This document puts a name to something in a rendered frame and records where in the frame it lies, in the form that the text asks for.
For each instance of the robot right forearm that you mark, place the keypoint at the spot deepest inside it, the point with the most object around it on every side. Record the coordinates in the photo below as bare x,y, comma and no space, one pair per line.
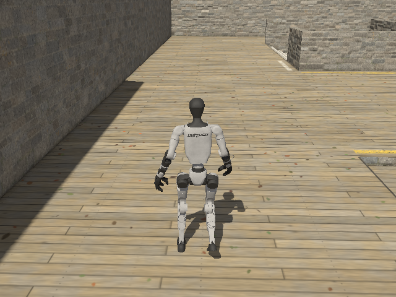
226,160

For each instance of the left robot upper arm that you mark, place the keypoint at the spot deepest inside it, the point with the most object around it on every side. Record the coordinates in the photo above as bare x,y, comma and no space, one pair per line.
177,131

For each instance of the robot left forearm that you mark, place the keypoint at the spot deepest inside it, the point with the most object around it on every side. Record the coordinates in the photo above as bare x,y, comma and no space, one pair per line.
164,166

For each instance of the robot left foot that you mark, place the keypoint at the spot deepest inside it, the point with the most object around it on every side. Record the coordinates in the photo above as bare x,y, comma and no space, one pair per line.
181,246

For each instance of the robot foot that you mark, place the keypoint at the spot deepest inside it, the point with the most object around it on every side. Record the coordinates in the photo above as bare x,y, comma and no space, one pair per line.
212,247
181,246

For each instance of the robot right foot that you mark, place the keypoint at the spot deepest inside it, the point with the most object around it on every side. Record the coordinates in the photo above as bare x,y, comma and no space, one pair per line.
212,247

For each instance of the robot left hand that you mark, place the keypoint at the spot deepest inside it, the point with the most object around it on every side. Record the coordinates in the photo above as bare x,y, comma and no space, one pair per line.
158,182

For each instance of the right robot upper arm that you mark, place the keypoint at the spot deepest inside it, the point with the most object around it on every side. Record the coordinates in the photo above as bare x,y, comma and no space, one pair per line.
216,129

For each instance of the robot right hand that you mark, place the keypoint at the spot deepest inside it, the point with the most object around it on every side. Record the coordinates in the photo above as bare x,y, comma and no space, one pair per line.
228,170

